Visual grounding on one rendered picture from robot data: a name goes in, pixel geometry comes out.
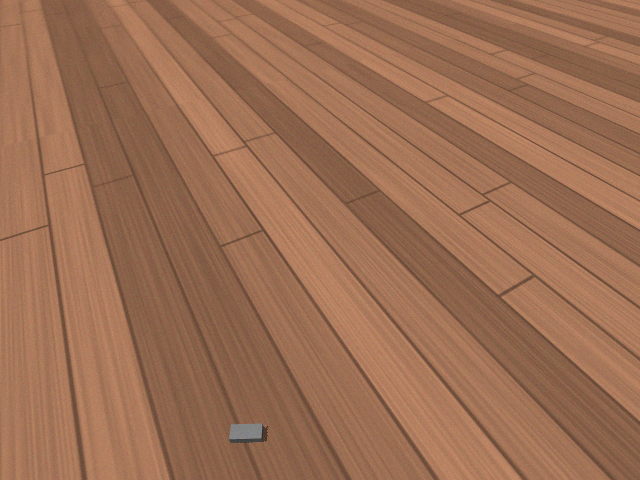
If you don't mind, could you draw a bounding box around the small box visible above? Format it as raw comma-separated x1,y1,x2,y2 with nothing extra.
229,423,264,443

